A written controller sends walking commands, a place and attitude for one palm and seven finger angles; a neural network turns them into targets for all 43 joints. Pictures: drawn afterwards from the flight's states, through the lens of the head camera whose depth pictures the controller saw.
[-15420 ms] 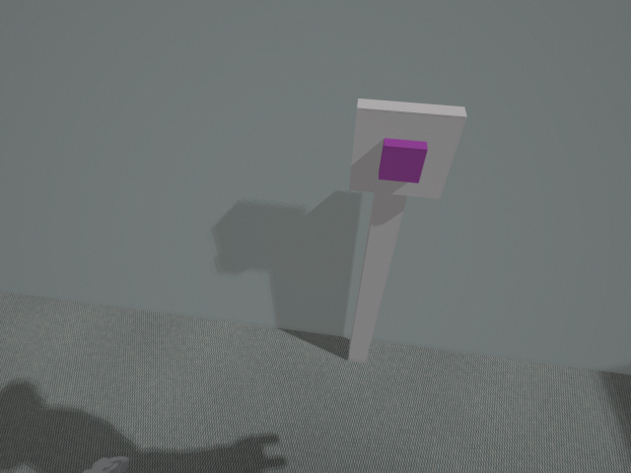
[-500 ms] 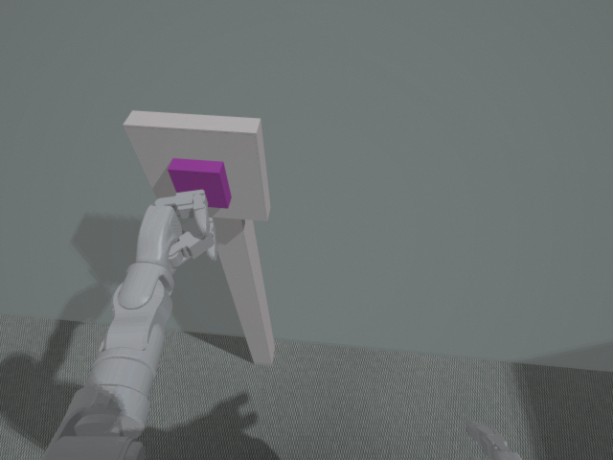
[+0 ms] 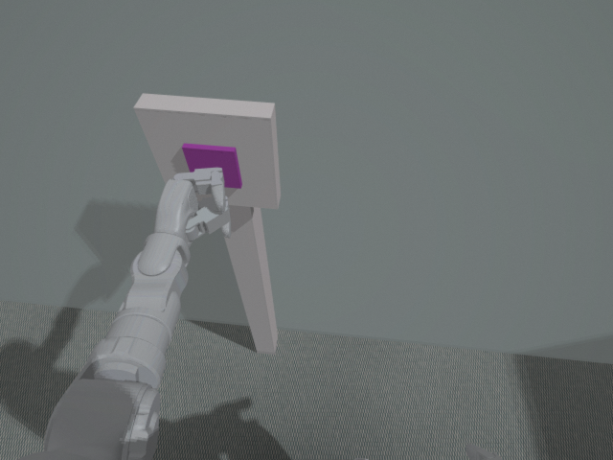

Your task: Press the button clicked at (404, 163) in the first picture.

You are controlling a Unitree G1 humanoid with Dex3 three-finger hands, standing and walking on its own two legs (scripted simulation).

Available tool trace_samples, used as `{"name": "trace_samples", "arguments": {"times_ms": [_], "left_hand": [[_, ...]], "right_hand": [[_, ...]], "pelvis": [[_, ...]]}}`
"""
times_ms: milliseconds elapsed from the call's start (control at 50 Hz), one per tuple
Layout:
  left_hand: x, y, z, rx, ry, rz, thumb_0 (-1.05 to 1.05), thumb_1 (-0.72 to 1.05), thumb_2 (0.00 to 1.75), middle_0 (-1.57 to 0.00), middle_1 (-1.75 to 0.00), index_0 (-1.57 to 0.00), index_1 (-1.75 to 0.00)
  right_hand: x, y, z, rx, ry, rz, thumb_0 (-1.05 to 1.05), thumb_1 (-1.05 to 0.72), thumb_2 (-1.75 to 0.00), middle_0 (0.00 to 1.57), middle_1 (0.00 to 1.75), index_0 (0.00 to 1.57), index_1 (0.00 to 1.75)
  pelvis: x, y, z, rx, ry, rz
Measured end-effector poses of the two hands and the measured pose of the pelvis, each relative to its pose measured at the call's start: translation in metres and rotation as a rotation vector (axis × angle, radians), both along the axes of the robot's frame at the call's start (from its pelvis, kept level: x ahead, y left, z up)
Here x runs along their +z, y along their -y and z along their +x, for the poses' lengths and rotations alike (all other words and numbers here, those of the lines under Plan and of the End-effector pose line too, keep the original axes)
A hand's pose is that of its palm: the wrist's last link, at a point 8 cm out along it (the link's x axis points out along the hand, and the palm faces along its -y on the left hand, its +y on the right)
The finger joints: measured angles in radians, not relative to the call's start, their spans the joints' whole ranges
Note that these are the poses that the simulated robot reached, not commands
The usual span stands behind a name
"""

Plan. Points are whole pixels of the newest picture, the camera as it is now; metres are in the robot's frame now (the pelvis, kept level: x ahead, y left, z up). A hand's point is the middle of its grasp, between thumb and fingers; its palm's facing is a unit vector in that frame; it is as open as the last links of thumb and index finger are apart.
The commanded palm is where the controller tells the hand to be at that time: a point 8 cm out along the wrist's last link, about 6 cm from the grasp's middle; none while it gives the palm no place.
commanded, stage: press the button with the knuckle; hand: left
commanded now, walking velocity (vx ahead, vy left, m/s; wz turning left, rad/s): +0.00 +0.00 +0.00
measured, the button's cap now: (215, 161) +0.48 +0.13 +0.12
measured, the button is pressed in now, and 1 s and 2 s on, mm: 13 0 0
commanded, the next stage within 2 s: hold the button down briefly in 0.12 s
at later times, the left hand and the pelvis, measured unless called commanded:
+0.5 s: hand (224, 211) +0.42 +0.11 +0.08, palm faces -0.10 -0.99 -0.03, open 2.7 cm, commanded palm +0.43 +0.16 +0.09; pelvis -0.03 +0.01 -0.01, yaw +0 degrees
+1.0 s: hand (223, 224) +0.40 +0.11 +0.08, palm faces -0.10 -0.99 +0.00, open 2.8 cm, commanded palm +0.37 +0.17 +0.09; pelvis -0.01 +0.01 +0.00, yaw -2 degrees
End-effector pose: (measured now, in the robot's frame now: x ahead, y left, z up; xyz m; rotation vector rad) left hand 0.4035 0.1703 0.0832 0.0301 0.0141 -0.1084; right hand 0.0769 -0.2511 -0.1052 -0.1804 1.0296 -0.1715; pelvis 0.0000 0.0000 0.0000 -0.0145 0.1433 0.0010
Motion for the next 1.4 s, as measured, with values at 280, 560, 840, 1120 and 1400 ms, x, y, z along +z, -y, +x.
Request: {"name": "trace_samples", "arguments": {"times_ms": [280,560,840,1120,1400], "left_hand": [[-0.001,0.0,0.003,0.011,0.013,0.005,-0.06,0.8,1.02,-1.3,-1.5,-1.36,-1.5],[-0.001,0.0,0.001,0.007,0.007,-0.005,-0.06,0.79,1.04,-1.3,-1.5,-1.35,-1.5],[-0.003,-0.001,-0.01,0.01,0.029,-0.018,-0.05,0.82,0.99,-1.3,-1.5,-1.31,-1.5],[-0.002,-0.001,-0.031,-0.005,0.043,-0.036,-0.01,0.89,0.92,-1.3,-1.5,-1.3,-1.5],[0.002,-0.005,-0.095,-0.01,0.022,-0.021,0.01,0.9,0.9,-1.3,-1.5,-1.3,-1.5]], "right_hand": [[-0.007,0.0,-0.046,-0.004,-0.062,-0.024,0.01,-0.9,-0.9,0.2,0.3,0.2,0.3],[-0.005,0.004,-0.077,-0.029,-0.064,-0.051,0.01,-0.9,-0.9,0.2,0.3,0.2,0.3],[-0.005,-0.003,-0.057,-0.017,-0.018,-0.019,0.01,-0.9,-0.9,0.2,0.3,0.2,0.3],[0.014,-0.006,0.019,0.011,0.134,0.017,0.01,-0.9,-0.9,0.2,0.3,0.2,0.3],[0.034,-0.014,0.098,0.109,0.281,0.037,0.01,-0.9,-0.9,0.2,0.3,0.2,0.3]], "pelvis": [[-0.007,-0.005,-0.021,0.012,-0.014,-0.004],[-0.01,-0.008,-0.033,0.002,-0.014,-0.006],[-0.009,-0.01,-0.026,-0.016,-0.008,-0.002],[0.0,-0.004,0.003,-0.039,0.014,0.002],[0.005,0.003,0.02,-0.008,0.047,0.002]]}}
